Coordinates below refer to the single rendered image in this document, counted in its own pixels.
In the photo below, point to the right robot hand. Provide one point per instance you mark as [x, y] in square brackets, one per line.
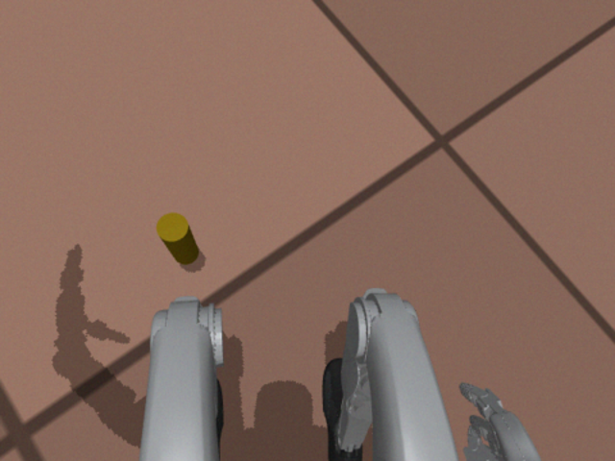
[507, 437]

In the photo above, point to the right robot foot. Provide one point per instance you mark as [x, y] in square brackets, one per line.
[332, 399]

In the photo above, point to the can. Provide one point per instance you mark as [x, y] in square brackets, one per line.
[176, 234]

